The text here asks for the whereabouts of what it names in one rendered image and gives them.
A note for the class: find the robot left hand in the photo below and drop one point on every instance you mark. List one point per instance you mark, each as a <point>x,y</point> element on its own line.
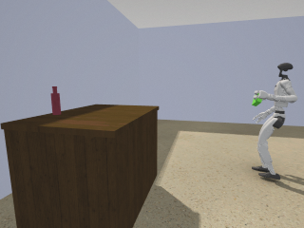
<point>262,95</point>

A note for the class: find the left robot forearm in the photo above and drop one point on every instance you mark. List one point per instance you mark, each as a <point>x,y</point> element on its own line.
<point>284,99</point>

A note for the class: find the right robot forearm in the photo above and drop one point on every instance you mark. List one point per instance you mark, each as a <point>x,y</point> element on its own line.
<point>271,110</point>

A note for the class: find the left robot upper arm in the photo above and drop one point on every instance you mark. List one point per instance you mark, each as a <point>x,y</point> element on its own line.
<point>286,84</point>

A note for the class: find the sponge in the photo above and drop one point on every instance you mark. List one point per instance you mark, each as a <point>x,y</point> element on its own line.
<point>257,101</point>

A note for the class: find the table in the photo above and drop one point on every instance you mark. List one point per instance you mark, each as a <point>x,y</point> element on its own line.
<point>89,167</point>

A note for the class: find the left robot shin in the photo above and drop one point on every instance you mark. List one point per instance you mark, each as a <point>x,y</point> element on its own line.
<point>266,157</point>

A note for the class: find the robot right hand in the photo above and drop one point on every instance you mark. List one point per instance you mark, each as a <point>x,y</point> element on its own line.
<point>261,116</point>

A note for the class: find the robot head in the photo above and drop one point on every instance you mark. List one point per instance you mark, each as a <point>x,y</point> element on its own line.
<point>285,67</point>

